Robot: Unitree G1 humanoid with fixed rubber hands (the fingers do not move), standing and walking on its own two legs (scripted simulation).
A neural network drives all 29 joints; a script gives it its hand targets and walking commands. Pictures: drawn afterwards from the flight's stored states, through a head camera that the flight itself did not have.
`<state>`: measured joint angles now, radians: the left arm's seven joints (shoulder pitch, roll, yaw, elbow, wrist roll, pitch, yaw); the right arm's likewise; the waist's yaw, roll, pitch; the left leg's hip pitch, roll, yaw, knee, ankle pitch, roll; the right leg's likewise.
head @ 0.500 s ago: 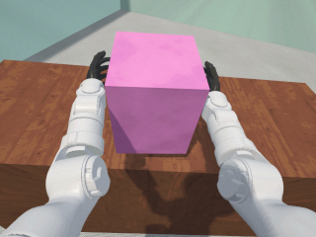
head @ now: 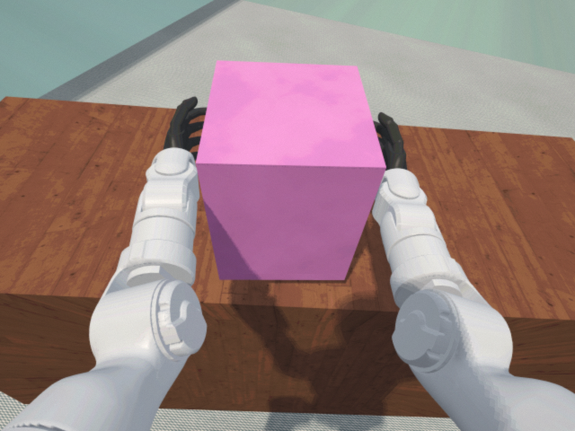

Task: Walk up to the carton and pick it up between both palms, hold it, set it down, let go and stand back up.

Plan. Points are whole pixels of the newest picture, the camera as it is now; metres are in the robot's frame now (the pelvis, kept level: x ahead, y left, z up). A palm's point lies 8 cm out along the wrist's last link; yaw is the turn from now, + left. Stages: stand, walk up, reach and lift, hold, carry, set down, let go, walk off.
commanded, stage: set down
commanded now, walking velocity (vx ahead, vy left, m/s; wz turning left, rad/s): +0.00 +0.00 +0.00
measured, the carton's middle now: (285, 177) +0.44 +0.04 +0.12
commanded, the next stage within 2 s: none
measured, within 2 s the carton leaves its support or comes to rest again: rests again in 1.32 s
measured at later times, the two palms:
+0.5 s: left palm (186, 161) +0.44 +0.18 +0.13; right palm (383, 178) +0.44 -0.11 +0.13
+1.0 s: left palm (182, 174) +0.44 +0.19 +0.11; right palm (376, 187) +0.44 -0.10 +0.11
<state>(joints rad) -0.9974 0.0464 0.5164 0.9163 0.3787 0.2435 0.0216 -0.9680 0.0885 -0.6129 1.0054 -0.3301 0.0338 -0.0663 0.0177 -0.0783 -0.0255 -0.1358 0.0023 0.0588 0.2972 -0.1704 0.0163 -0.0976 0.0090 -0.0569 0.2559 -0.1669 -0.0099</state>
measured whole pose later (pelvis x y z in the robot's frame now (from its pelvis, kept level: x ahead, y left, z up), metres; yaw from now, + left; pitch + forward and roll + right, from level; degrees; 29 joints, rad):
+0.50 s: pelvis +0.01 +0.00 +0.00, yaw +0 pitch +4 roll +0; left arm -1.00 0.03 0.57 0.95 0.41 0.18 0.01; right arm -0.95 0.12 -0.71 0.96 -0.45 0.00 -0.03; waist 0.03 -0.07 -0.04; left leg -0.20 0.00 0.07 0.30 -0.18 0.02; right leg -0.16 0.01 -0.05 0.27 -0.17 -0.01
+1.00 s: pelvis +0.01 +0.00 +0.00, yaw +0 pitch +7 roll +0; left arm -0.97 0.02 0.59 0.99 0.41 0.11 0.01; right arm -0.92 0.15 -0.74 0.94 -0.50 -0.05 -0.02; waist 0.05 -0.06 -0.06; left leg -0.25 0.00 0.07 0.31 -0.17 0.02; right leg -0.22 0.00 -0.05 0.27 -0.17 0.00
